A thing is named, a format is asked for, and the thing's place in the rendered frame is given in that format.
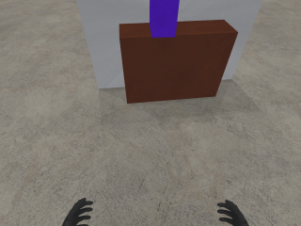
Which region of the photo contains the carton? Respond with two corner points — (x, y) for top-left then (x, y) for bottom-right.
(150, 0), (180, 38)

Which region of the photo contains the pedestal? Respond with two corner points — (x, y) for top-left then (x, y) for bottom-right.
(119, 20), (238, 104)

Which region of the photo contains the left robot hand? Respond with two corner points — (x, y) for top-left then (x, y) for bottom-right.
(62, 198), (93, 226)

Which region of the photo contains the right robot hand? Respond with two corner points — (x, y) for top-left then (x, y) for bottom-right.
(217, 200), (249, 226)

